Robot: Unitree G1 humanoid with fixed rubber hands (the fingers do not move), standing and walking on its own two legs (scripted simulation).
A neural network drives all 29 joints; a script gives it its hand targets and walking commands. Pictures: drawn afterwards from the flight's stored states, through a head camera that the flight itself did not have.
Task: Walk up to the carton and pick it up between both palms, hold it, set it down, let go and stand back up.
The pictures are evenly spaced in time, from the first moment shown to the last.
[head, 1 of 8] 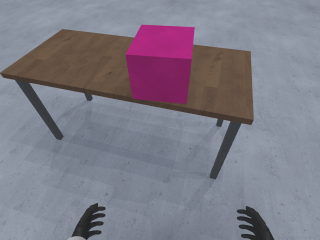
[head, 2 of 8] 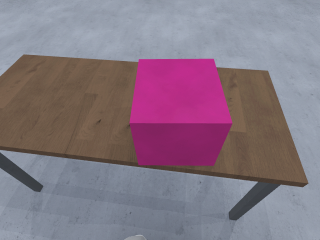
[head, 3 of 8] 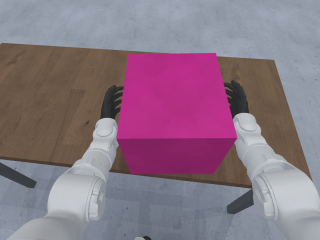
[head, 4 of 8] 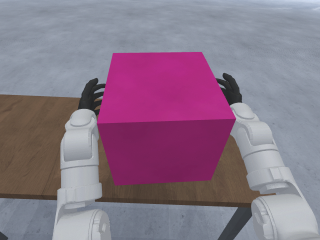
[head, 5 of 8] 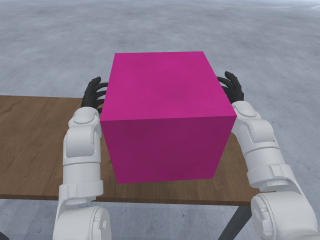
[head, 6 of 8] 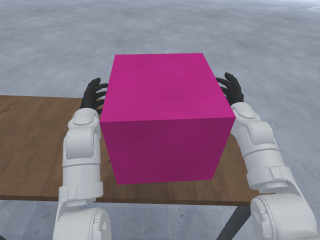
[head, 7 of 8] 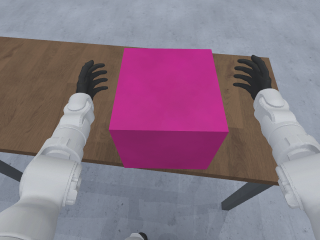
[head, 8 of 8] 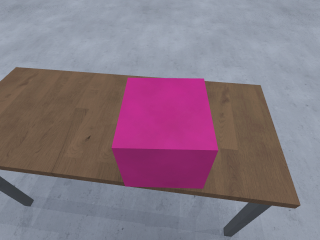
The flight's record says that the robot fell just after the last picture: no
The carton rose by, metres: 0.19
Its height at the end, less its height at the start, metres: +0.00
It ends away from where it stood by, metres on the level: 0.01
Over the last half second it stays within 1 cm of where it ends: yes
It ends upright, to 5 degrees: yes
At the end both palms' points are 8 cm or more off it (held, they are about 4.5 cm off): yes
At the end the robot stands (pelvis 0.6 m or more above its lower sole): yes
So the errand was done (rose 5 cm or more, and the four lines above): yes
